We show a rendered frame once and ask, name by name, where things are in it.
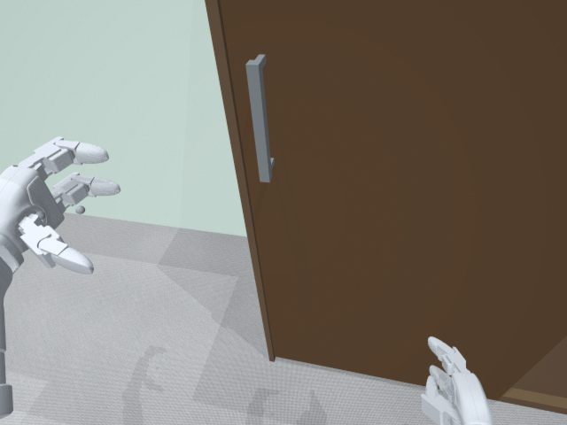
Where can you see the left robot forearm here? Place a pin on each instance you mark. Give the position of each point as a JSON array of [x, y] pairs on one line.
[[10, 260]]

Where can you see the handle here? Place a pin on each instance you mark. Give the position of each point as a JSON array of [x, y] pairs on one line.
[[259, 116]]

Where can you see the robot left hand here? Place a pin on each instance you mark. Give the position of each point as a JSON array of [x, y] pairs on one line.
[[23, 193]]

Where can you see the wardrobe door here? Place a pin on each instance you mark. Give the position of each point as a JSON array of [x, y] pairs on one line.
[[420, 180], [549, 375]]

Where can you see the robot right hand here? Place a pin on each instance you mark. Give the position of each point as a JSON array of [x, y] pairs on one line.
[[464, 401]]

